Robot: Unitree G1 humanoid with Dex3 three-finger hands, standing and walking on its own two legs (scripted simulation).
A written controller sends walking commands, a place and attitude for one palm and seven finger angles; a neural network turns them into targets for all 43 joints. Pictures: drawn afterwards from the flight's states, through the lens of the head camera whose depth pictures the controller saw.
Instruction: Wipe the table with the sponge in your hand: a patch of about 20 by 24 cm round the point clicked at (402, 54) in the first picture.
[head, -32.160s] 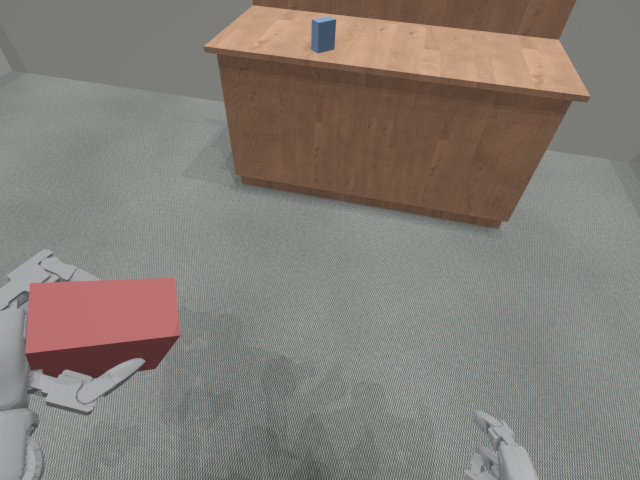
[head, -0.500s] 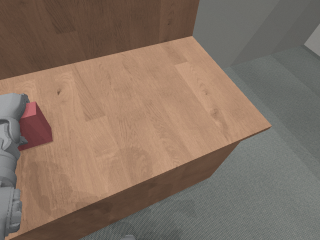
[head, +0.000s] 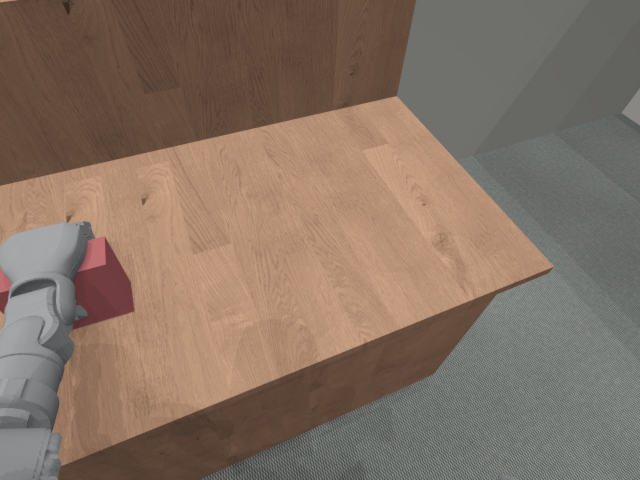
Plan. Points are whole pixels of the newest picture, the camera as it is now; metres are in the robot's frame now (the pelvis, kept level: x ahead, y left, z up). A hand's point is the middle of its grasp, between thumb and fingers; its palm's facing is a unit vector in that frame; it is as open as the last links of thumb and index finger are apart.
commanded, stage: wipe back along the first lane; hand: left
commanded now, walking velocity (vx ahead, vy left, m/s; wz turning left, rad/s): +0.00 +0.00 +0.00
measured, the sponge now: (74, 296) +0.35 +0.37 -0.02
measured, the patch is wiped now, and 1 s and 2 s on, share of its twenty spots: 1.00 1.00 1.00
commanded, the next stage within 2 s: lift the sponge slowly off the table in 1.06 s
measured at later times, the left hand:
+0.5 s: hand (65, 312) +0.31 +0.34 +0.02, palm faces -0.06 -0.02 -1.00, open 9.8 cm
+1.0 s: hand (69, 353) +0.26 +0.31 +0.02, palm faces -0.06 -0.03 -1.00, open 9.8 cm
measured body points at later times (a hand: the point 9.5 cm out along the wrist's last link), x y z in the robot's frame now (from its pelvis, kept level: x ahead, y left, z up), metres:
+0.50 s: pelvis +0.01 +0.00 +0.01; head +0.03 +0.00 +0.45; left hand +0.31 +0.34 +0.07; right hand +0.16 -0.24 -0.11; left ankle +0.01 +0.09 -0.72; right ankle -0.02 -0.14 -0.72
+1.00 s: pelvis +0.01 -0.01 +0.01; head +0.02 -0.03 +0.46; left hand +0.25 +0.31 +0.07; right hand +0.20 -0.25 -0.10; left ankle +0.01 +0.09 -0.72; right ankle -0.02 -0.14 -0.72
